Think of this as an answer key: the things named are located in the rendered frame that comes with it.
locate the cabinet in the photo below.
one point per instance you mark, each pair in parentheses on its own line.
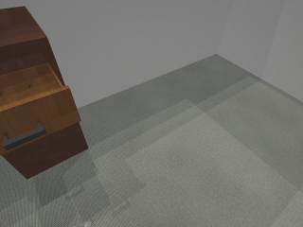
(23,44)

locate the drawer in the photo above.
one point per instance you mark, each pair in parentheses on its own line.
(31,94)

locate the handle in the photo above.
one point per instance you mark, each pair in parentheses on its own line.
(24,137)

